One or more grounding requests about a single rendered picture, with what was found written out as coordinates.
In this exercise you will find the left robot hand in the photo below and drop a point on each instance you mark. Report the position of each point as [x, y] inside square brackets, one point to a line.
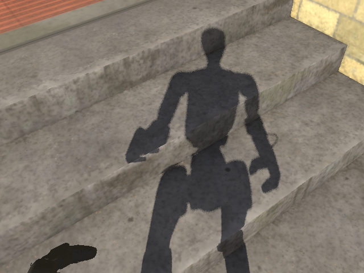
[62, 256]

